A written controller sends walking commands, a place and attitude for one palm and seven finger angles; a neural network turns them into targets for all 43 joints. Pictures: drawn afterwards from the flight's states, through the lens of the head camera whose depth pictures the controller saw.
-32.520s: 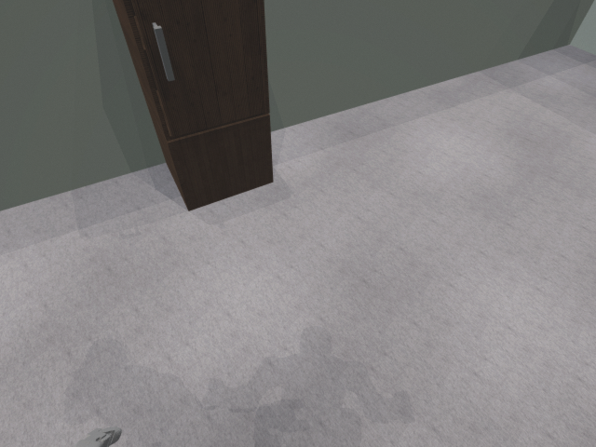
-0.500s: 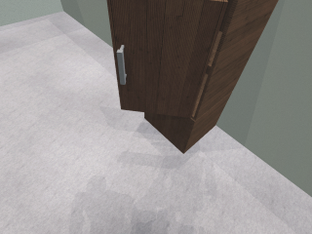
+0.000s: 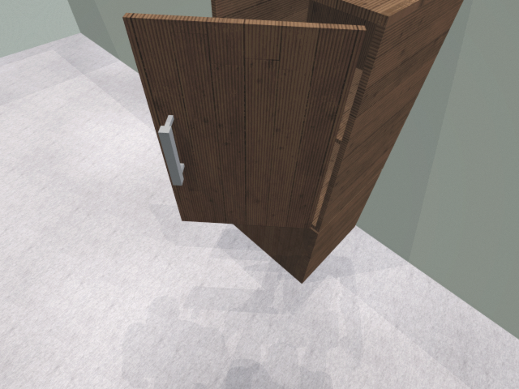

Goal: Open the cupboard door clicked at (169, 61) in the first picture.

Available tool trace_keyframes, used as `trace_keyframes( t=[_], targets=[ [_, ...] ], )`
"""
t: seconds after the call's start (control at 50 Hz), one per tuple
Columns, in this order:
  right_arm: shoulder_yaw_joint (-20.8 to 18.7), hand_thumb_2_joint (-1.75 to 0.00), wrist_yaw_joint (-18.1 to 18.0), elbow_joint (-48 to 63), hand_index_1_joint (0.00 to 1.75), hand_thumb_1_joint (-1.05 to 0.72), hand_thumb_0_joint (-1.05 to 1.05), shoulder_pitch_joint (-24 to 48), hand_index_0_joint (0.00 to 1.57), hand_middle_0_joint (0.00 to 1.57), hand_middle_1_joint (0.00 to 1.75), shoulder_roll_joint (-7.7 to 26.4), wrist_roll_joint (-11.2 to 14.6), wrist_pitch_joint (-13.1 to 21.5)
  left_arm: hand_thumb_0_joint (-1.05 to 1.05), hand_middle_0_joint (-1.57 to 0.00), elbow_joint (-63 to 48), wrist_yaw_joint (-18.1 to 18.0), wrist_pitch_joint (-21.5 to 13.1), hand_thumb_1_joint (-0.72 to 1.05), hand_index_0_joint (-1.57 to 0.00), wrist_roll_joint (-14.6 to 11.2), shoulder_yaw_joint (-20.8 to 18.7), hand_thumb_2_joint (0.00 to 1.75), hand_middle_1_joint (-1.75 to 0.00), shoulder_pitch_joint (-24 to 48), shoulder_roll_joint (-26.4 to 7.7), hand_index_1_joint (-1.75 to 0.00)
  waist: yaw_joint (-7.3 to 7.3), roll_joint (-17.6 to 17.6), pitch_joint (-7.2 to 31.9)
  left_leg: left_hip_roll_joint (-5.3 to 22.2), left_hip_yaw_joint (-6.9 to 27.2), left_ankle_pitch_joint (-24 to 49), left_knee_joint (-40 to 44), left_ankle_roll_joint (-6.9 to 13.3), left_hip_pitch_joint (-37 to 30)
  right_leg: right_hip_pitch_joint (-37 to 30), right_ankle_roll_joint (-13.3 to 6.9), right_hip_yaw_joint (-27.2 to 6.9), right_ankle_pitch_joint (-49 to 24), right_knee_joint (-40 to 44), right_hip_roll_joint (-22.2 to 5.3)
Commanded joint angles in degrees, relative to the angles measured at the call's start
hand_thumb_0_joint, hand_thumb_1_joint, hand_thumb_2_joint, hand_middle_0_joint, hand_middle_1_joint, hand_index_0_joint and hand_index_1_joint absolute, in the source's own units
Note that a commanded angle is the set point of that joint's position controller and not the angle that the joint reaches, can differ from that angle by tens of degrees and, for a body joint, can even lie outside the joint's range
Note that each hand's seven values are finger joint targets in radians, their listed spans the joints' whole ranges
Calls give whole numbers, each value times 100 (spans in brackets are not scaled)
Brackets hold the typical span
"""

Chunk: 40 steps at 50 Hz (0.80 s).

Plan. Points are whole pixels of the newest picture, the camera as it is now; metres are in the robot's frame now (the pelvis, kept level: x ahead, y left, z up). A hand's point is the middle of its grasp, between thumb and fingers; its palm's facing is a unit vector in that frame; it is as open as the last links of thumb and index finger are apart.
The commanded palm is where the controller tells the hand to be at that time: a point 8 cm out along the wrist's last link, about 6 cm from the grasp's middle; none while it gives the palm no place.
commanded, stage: come to a stop and stand still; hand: left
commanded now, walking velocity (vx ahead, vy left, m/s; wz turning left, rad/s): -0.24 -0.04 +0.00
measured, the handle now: (174, 151) +0.58 +0.22 -0.02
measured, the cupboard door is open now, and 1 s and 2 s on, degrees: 41 41 41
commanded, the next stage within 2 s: none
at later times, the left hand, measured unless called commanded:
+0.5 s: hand out of the picture +0.04 +0.19 -0.17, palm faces +0.01 -0.97 -0.24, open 7.4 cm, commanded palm none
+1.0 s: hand out of the picture -0.03 +0.22 -0.17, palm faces -0.01 -0.97 -0.23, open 7.4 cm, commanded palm none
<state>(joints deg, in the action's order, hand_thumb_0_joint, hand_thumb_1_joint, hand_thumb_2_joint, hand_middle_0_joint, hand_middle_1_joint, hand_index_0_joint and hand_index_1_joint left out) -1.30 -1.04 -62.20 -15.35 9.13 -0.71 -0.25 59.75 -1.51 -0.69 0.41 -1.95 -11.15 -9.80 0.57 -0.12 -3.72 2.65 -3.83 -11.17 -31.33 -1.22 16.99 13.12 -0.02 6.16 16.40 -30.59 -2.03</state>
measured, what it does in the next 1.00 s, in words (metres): shifts its weight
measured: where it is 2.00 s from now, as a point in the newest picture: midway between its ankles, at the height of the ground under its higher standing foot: outside the picture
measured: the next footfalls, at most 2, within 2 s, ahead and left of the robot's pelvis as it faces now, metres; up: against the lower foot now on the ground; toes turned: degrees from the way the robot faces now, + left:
left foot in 1.80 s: -0.12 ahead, +0.16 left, +0.00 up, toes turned +0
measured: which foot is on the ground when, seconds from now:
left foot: down 0.00-1.00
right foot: down 0.00-1.00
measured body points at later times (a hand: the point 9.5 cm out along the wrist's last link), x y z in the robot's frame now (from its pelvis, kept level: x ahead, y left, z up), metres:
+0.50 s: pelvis +0.00 +0.00 -0.01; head +0.02 +0.00 +0.44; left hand +0.04 +0.24 -0.15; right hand +0.09 -0.26 -0.14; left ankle -0.01 +0.11 -0.73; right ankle -0.03 -0.11 -0.73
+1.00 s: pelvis -0.07 +0.02 +0.00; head -0.09 +0.03 +0.45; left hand -0.03 +0.27 -0.15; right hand -0.06 -0.22 -0.15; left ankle -0.01 +0.11 -0.73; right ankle -0.03 -0.11 -0.73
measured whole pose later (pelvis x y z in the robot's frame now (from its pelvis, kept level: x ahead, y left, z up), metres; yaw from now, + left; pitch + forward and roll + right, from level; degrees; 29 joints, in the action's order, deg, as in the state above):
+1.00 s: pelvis -0.07 +0.02 +0.00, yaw -2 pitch -3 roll -1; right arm -1.4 -0.2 -56.6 -19.2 10.5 -1.8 -1.2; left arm 54.3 -1.2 1.1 1.3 -0.4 -18.5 -12.3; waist 0.7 0.0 0.7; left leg -0.7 -2.7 -11.5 -30.9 2.5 17.2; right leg 15.9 0.8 0.7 12.7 -30.4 -1.3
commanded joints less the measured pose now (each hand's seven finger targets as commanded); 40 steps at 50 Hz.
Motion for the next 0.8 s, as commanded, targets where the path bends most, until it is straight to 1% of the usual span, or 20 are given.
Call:
trace_keyframes(
  t=[0.0,0.04,0.1,0.14,0.18,0.2,0.22,0.24,0.28,0.34,0.36,0.38,0.4,0.42,0.44,0.46,0.48,0.52,0.68,0.78],
  targets=[
    [-213,-90,-101,314,30,-90,0,-212,20,20,30,942,-34,-16,0,-20,-318,-96,166,90,-20,-3,-126,90,-30,-390,-520,-30,-151,-648,385,1221,1027,3180,856,695,-312,-2,39,-156,-305,-337,-193],
    [-226,-90,-167,375,30,-90,0,-107,20,20,30,955,-36,-15,0,-20,-327,-55,258,90,-20,-10,-134,90,-30,-347,-549,-30,-106,-1232,374,1410,1237,3782,1095,973,-484,248,63,-256,929,-1055,-82],
    [-307,-90,-199,461,30,-90,0,-8,20,20,30,1110,-82,-43,0,-20,-363,-39,268,90,-20,-12,-156,90,-30,-319,-564,-30,-39,-997,664,1542,1235,4792,724,1211,-1196,593,15,-442,1334,-1307,9],
    [-367,-90,-193,532,30,-90,0,125,20,20,30,1217,-63,-73,0,-20,-383,-35,246,90,-20,-8,-169,90,-30,-446,-571,-30,-64,-829,902,1470,1101,4705,509,1143,-1372,395,4,-415,886,-868,60],
    [-387,-90,-173,634,30,-90,0,323,20,20,30,1187,-14,-97,0,-20,-392,-31,191,90,-20,33,-187,90,-30,-682,-655,-30,-175,-492,969,1122,845,3657,121,797,-1067,-169,-31,-547,-734,255,-43],
    [-383,-90,-152,715,30,-90,0,357,20,20,30,1044,21,-123,0,-20,-425,-47,159,90,-20,70,-210,90,-30,-697,-859,-30,-136,113,947,698,553,2402,-205,464,-639,-452,-160,-1086,-2262,646,-421],
    [-362,-90,-94,768,30,-90,0,289,20,20,30,833,49,-160,0,-20,-464,-48,134,90,-20,99,-218,90,-30,-528,-1103,-30,-19,789,780,149,102,568,-548,124,-183,-414,-534,-1736,-2953,812,-1254],
    [-317,-90,-38,788,30,-90,0,376,20,20,30,653,45,-216,0,-20,-497,-29,111,90,-20,88,-198,90,-30,-376,-1200,-30,-49,1033,496,-290,70,-1421,-1202,-29,68,-128,-978,-1962,-3256,1111,-1742],
    [-290,-90,-61,791,30,-90,0,635,20,20,30,569,14,-276,0,-20,-453,-82,77,90,-20,110,-197,90,-30,-248,-1069,-30,-74,1165,342,-228,417,-1978,-1982,-12,489,-334,-1258,-1861,-4322,917,-1671],
    [-217,-90,-45,697,30,-90,0,603,20,20,30,524,56,-210,0,-20,-422,-70,54,90,-20,103,-178,90,-30,-219,-1071,-30,-56,1065,438,-252,252,-1633,-1142,-71,337,-774,-1072,-1344,-4742,628,-1294],
    [-177,-90,7,1437,30,-90,0,610,20,20,30,914,-58,-92,0,-20,-735,-193,60,90,-20,175,-34,90,-30,-684,-1451,-30,97,696,455,-176,561,-879,-163,90,279,-983,-629,-1639,-4652,-23,-1219],
    [-249,-90,-2,1385,30,-90,0,224,20,20,30,752,-57,59,0,-20,-970,-256,79,90,-20,101,-120,90,-30,-478,-1190,-30,191,296,1246,-231,367,427,421,150,-240,-823,-459,-1258,-3531,-626,-936],
    [-255,-90,-26,1450,30,-90,0,192,20,20,30,951,-96,101,0,-20,-1188,-216,86,90,-20,44,-94,90,-30,-520,-1054,-30,53,-335,1519,148,719,2039,403,289,-891,-495,-259,-957,-2497,-728,-526],
    [-284,-90,-55,1529,30,-90,0,294,20,20,30,1029,-96,92,0,-20,-1249,-179,93,90,-20,61,-97,90,-30,-758,-906,-30,-82,-617,1461,549,872,2899,23,457,-1178,111,-178,-772,-1569,-501,-290],
    [-278,-90,-69,1621,30,-90,0,219,20,20,30,1033,-99,55,0,-20,-1297,-170,99,90,-20,87,-85,90,-30,-874,-805,-30,-104,-138,1193,656,840,2722,-149,514,-916,167,-179,-738,-1194,-145,-208],
    [-248,-90,-75,1682,30,-90,0,269,20,20,30,1009,-93,48,0,-20,-1296,-151,110,90,-20,101,-42,90,-30,-928,-865,-30,-124,278,817,458,739,2390,-381,491,-560,183,-212,-916,-1731,-29,-233],
    [-269,-90,-83,1679,30,-90,0,210,20,20,30,897,-62,74,0,-20,-1294,-140,84,90,-20,117,-80,90,-30,-841,-923,-30,-36,185,719,262,608,2283,-419,424,-368,97,-308,-1033,-2359,-141,-354],
    [-268,-90,-89,1657,30,-90,0,110,20,20,30,835,-56,88,0,-20,-1380,-120,77,90,-20,86,-89,90,-30,-801,-1006,-30,-5,-18,733,172,509,1888,-286,382,-319,11,-377,-1105,-2499,-219,-417],
    [-210,-90,-4,1504,30,-90,0,152,20,20,30,910,-78,108,0,-20,-1343,-50,102,90,-20,60,-14,90,-30,-624,-1002,-30,-83,-274,181,265,842,-107,572,483,242,207,-230,-966,-138,264,-181],
    [-208,-90,27,1321,30,-90,0,-7,20,20,30,939,-85,91,0,-20,-1166,-29,99,90,-20,77,6,90,-30,-626,-947,-30,-72,-167,4,286,1019,-1366,1111,468,558,193,-182,-923,353,454,-151]
  ],
)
